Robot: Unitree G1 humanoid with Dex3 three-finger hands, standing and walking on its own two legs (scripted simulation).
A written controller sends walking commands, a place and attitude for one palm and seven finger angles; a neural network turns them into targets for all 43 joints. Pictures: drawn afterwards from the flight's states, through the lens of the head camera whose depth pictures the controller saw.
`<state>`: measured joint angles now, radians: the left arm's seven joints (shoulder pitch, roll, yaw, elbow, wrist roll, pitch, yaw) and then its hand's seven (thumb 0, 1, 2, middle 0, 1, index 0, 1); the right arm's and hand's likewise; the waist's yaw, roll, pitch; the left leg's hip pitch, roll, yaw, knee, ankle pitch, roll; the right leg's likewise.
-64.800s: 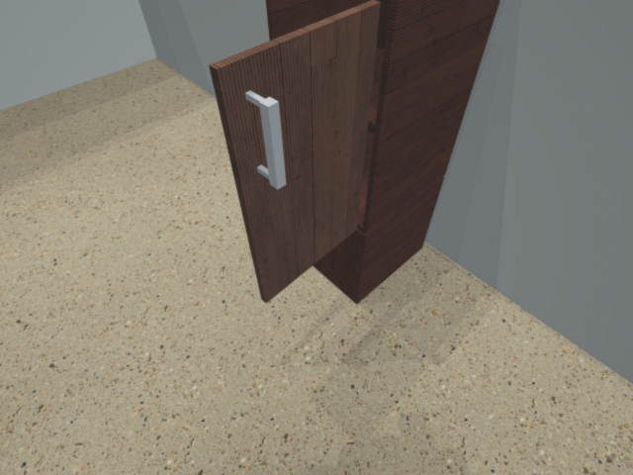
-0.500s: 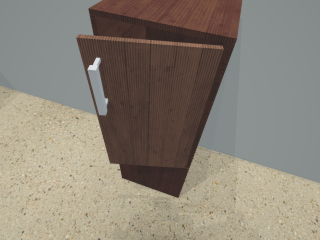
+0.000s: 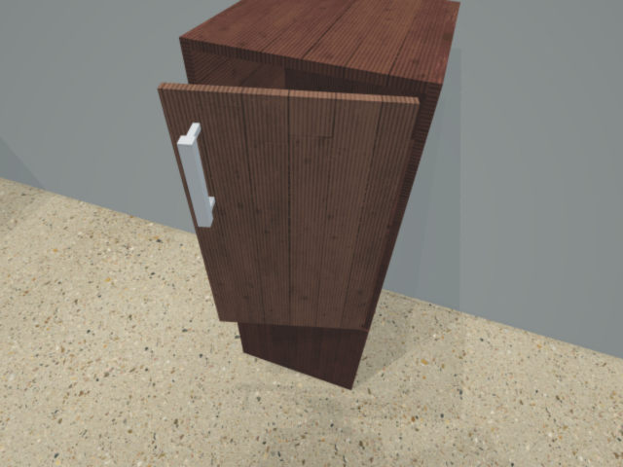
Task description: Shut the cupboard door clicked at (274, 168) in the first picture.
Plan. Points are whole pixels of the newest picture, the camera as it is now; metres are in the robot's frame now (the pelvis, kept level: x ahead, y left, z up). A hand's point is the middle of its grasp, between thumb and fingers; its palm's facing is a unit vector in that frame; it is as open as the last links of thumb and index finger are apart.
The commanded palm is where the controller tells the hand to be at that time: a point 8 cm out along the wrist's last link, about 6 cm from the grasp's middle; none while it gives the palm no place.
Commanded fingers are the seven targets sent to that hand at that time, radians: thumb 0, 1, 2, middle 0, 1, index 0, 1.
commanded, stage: come to a stop and stand still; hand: left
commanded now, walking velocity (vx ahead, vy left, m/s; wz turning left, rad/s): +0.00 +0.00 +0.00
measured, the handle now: (200, 177) +0.48 +0.21 +0.12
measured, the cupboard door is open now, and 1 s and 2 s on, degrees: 16 16 16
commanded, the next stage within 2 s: look again from close up in 0.08 s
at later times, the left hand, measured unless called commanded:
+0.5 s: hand out of the picture +0.01 +0.19 -0.18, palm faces +0.02 -0.98 -0.20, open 7.4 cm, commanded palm none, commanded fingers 0.00 0.90 0.90 -0.20 -0.30 -0.20 -0.30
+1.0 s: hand (166, 387) +0.20 +0.19 +0.02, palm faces +0.17 -0.98 -0.03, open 6.9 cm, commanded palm +0.10 +0.24 -0.04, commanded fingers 0.00 0.90 0.90 -0.44 -0.56 -0.44 -0.56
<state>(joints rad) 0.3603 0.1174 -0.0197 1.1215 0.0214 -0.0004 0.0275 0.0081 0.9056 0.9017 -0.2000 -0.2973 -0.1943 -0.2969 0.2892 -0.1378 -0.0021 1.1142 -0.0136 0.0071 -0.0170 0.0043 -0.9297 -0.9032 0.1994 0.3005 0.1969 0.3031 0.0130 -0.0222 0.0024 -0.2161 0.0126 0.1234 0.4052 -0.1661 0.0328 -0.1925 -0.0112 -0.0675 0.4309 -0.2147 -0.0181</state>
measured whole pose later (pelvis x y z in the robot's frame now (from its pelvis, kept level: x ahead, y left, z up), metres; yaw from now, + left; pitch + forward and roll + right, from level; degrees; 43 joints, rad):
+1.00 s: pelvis -0.01 +0.02 -0.03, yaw +5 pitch +3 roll +0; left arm 0.39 0.15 0.03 0.04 -0.18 -0.29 -0.01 0.02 0.93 0.90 -0.28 -0.39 -0.27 -0.39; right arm 0.26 -0.27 -0.02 0.70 0.02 -0.32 -0.02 0.01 -0.91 -0.90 0.20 0.30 0.20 0.30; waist -0.05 0.04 -0.10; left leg -0.50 -0.04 0.07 0.73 -0.30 0.05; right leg -0.44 -0.04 -0.05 0.75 -0.37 0.00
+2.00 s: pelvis +0.02 +0.01 -0.03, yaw +5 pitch +3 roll -2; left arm 0.42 0.29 0.20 -0.28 -0.32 -0.19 -0.24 0.02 0.89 0.90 -1.18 -1.37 -1.18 -1.37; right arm 0.26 -0.23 0.04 0.53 0.05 -0.25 -0.06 0.01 -0.90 -0.90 0.20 0.30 0.20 0.30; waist 0.02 0.05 -0.09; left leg -0.47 0.00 0.03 0.80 -0.38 0.04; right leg -0.38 0.01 -0.08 0.75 -0.42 -0.02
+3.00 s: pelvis +0.02 -0.01 -0.01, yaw +5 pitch -2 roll +0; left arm 0.13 0.31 0.24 -0.09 -0.30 -0.02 -0.26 0.02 0.89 0.90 -1.30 -1.50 -1.30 -1.50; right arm 0.24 -0.25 0.06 0.62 0.05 -0.24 -0.08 0.01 -0.90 -0.90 0.20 0.30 0.20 0.30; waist 0.04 0.05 -0.03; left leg -0.29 0.00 0.02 0.60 -0.28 0.01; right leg -0.21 0.02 -0.09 0.58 -0.34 -0.05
